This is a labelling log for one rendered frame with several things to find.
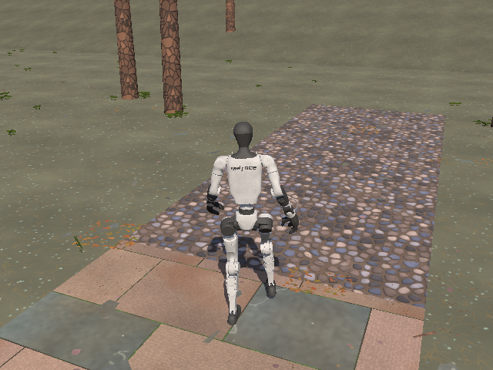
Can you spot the right robot thigh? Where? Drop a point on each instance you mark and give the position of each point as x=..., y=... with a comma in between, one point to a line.
x=265, y=226

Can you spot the robot thigh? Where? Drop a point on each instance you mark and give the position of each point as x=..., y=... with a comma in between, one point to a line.
x=265, y=226
x=230, y=240

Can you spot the right robot forearm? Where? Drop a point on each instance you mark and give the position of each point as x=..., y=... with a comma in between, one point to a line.
x=285, y=204

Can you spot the robot right hand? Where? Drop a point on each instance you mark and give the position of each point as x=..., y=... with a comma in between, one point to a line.
x=293, y=222

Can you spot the robot left upper arm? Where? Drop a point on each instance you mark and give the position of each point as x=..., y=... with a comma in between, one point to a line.
x=217, y=173

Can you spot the robot right upper arm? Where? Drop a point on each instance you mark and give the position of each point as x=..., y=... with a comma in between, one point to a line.
x=273, y=175

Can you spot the left robot forearm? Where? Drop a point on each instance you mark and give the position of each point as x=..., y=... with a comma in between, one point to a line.
x=211, y=200

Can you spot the robot left hand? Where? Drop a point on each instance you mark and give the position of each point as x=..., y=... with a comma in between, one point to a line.
x=211, y=210

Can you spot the left robot thigh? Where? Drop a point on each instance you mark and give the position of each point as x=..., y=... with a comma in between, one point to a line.
x=230, y=240

